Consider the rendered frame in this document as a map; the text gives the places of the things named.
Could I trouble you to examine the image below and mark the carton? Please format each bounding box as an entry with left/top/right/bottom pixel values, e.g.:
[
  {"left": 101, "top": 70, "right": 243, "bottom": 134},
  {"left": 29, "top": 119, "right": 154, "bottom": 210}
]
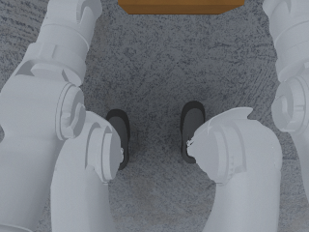
[{"left": 118, "top": 0, "right": 245, "bottom": 15}]

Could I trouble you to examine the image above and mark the left robot forearm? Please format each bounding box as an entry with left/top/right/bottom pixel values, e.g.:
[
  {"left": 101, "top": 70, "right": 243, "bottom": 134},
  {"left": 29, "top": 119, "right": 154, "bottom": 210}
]
[{"left": 0, "top": 0, "right": 102, "bottom": 126}]

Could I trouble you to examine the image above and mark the right robot thigh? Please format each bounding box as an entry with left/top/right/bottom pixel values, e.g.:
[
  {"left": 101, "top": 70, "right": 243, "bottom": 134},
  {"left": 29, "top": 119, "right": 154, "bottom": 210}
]
[{"left": 202, "top": 119, "right": 281, "bottom": 232}]

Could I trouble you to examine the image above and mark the robot right upper arm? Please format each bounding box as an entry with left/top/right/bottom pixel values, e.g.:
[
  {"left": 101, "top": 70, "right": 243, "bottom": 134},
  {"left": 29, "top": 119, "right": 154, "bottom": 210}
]
[{"left": 271, "top": 73, "right": 309, "bottom": 203}]

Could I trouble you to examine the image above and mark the right robot forearm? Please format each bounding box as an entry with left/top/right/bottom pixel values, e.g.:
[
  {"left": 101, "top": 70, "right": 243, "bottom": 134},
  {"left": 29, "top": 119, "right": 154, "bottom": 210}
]
[{"left": 262, "top": 0, "right": 309, "bottom": 83}]

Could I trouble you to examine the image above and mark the robot left upper arm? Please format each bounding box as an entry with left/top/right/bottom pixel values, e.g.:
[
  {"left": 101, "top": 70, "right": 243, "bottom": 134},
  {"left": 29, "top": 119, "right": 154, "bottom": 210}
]
[{"left": 0, "top": 74, "right": 86, "bottom": 232}]

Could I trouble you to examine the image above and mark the left robot foot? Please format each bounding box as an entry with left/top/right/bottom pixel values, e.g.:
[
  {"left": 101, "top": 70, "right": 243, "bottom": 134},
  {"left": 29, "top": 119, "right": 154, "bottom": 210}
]
[{"left": 105, "top": 108, "right": 130, "bottom": 170}]

